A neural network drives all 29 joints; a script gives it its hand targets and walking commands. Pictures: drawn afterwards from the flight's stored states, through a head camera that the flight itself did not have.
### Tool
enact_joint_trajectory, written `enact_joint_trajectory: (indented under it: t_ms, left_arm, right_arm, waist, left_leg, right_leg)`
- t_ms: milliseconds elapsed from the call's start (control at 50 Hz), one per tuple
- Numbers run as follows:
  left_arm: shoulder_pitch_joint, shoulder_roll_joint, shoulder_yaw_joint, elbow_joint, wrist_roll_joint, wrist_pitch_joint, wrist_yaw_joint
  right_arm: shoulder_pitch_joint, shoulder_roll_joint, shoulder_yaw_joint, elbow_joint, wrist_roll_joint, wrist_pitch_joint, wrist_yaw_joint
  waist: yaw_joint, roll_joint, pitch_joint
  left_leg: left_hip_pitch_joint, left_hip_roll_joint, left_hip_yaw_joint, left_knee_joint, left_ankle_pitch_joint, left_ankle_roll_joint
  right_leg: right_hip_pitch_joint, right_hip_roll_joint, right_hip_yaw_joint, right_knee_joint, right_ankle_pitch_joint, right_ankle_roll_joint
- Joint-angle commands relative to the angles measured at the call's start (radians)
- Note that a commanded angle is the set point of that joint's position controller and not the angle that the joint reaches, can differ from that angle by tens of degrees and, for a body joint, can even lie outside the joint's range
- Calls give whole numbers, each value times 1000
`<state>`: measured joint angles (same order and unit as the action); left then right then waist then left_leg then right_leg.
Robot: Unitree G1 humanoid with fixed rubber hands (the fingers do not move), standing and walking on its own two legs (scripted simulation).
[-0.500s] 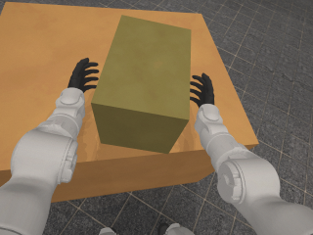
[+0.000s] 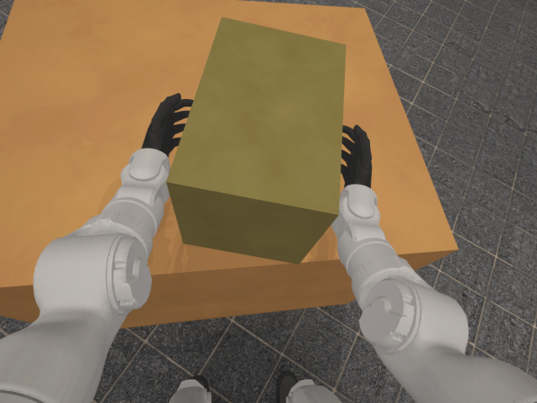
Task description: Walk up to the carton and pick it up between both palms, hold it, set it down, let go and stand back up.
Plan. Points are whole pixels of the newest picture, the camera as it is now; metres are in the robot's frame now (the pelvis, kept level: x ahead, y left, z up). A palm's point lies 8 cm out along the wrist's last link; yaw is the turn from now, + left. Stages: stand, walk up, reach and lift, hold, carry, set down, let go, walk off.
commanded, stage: reach and lift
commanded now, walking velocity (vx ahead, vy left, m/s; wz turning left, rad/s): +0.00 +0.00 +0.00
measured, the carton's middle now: (262, 147) +0.50 -0.02 -0.01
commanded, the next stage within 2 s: none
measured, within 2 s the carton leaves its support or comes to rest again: neither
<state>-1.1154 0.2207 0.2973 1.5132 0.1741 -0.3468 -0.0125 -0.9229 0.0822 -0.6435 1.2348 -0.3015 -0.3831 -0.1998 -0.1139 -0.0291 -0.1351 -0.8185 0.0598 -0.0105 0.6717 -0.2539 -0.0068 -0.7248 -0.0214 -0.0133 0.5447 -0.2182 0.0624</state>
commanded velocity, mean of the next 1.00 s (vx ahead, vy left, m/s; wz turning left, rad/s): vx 0.00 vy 0.00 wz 0.00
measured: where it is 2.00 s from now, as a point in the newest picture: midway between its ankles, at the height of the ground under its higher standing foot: outside the picture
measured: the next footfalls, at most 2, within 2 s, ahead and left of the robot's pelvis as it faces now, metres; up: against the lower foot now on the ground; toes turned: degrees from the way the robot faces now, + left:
none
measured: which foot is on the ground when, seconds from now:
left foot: down 0.00-1.00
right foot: down 0.00-1.00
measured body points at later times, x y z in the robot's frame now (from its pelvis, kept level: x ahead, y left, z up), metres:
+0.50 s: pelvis +0.02 -0.02 +0.02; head +0.15 +0.03 +0.45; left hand +0.48 +0.13 +0.02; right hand +0.43 -0.16 +0.02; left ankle +0.02 +0.11 -0.72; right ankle +0.01 -0.16 -0.72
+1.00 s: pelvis +0.02 +0.00 +0.02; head +0.15 +0.05 +0.45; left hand +0.48 +0.14 +0.02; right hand +0.42 -0.16 +0.02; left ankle +0.02 +0.11 -0.72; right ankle +0.01 -0.16 -0.72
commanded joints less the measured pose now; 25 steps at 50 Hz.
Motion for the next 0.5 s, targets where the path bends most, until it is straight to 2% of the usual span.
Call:
enact_joint_trajectory:
  t_ms: [0,20,40,60,80,100,120,140,180,200,220,240,260,280,300,340,360,380,400,420,440,460,480]
  left_arm:
    - [-385,-546,108,7,294,-62,-145]
    - [-389,-566,109,-4,299,-64,-146]
    - [-371,-579,102,18,294,-62,-143]
    - [-373,-585,75,-1,285,-63,-139]
    - [-329,-609,70,-1,295,-62,-128]
    - [-330,-615,68,-13,294,-64,-122]
    - [-363,-610,73,-16,293,-60,-122]
    - [-361,-610,66,-26,285,-64,-119]
    - [-367,-612,42,-36,262,-83,-122]
    - [-383,-599,64,-10,271,-83,-122]
    - [-353,-618,56,-12,273,-80,-122]
    - [-345,-598,74,5,277,-83,-124]
    - [-325,-602,75,-6,280,-86,-125]
    - [-339,-586,67,-4,270,-89,-133]
    - [-347,-597,70,4,267,-92,-135]
    - [-331,-598,71,28,271,-82,-143]
    - [-331,-603,76,-4,272,-81,-145]
    - [-324,-592,78,-1,287,-75,-146]
    - [-330,-588,66,-28,284,-70,-150]
    - [-343,-573,70,-34,274,-67,-155]
    - [-322,-573,95,-24,308,-57,-157]
    - [-338,-597,86,-37,291,-55,-161]
    - [-327,-593,99,-39,309,-58,-158]
  right_arm:
    - [-354,578,48,-30,-348,-33,223]
    - [-371,587,67,-90,-362,-37,230]
    - [-366,577,70,-84,-378,-40,231]
    - [-358,575,60,-69,-377,-41,232]
    - [-325,577,83,-28,-384,-47,227]
    - [-323,596,106,-45,-377,-55,220]
    - [-296,582,92,-3,-393,-46,211]
    - [-308,605,113,-16,-387,-57,211]
    - [-288,616,138,-1,-387,-64,198]
    - [-296,619,126,30,-397,-60,197]
    - [-285,628,131,13,-396,-72,193]
    - [-307,638,136,12,-392,-73,193]
    - [-283,646,135,11,-397,-80,192]
    - [-312,643,150,-20,-376,-86,193]
    - [-315,640,141,4,-374,-89,190]
    - [-314,654,141,29,-368,-90,182]
    - [-303,657,124,15,-376,-88,178]
    - [-305,662,123,21,-377,-92,175]
    - [-307,667,132,29,-356,-91,176]
    - [-292,661,124,23,-355,-86,175]
    - [-295,669,119,30,-366,-90,173]
    - [-315,661,114,8,-373,-89,167]
    - [-316,679,131,-12,-378,-95,168]
  waist:
    - [51,181,-554]
    - [42,168,-563]
    - [45,183,-582]
    - [29,191,-595]
    - [28,175,-613]
    - [29,177,-625]
    - [-6,143,-625]
    - [-4,140,-631]
    - [-14,127,-629]
    - [-16,116,-583]
    - [-12,115,-595]
    - [8,97,-579]
    - [-4,94,-557]
    - [20,95,-559]
    - [16,95,-565]
    - [19,94,-505]
    - [18,93,-502]
    - [7,105,-502]
    - [28,130,-471]
    - [18,123,-489]
    - [27,135,-463]
    - [9,109,-492]
    - [27,120,-526]
  left_leg:
    - [581,-40,86,-56,482,-87]
    - [577,-48,95,-75,467,-78]
    - [580,-45,95,-87,488,-82]
    - [620,-41,74,-83,529,-92]
    - [665,-36,88,-97,582,-88]
    - [662,-32,79,-86,609,-89]
    - [653,-34,90,-98,598,-82]
    - [664,-26,85,-93,628,-86]
    - [650,-33,85,-96,623,-76]
    - [627,-28,80,-115,601,-70]
    - [630,-27,90,-114,621,-75]
    - [619,-31,90,-121,608,-67]
    - [585,-29,88,-137,586,-69]
    - [569,-34,97,-132,591,-64]
    - [562,-32,101,-130,618,-73]
    - [544,-34,104,-134,590,-71]
    - [555,-37,113,-138,592,-78]
    - [558,-38,113,-148,588,-73]
    - [509,-41,116,-138,565,-69]
    - [511,-43,122,-151,528,-69]
    - [506,-42,127,-146,533,-66]
    - [473,-57,128,-149,504,-62]
    - [463,-62,122,-163,469,-51]
  right_leg:
    - [281,58,-131,-54,352,-66]
    - [320,57,-132,-60,389,-58]
    - [334,58,-126,-63,374,-56]
    - [281,61,-138,-70,353,-55]
    - [298,73,-137,-90,377,-59]
    - [284,69,-136,-95,381,-55]
    - [306,80,-135,-106,379,-54]
    - [316,80,-150,-96,405,-56]
    - [342,73,-135,-94,456,-50]
    - [349,69,-132,-109,417,-49]
    - [373,70,-129,-109,443,-52]
    - [391,69,-124,-105,461,-49]
    - [420,64,-122,-108,474,-46]
    - [454,58,-119,-92,520,-42]
    - [456,54,-118,-93,542,-44]
    - [467,55,-112,-96,512,-43]
    - [461,50,-114,-104,504,-37]
    - [479,50,-115,-113,532,-37]
    - [498,36,-100,-90,534,-38]
    - [510,34,-103,-97,517,-42]
    - [504,33,-96,-98,554,-38]
    - [546,26,-99,-88,545,-35]
    - [577,26,-85,-85,588,-24]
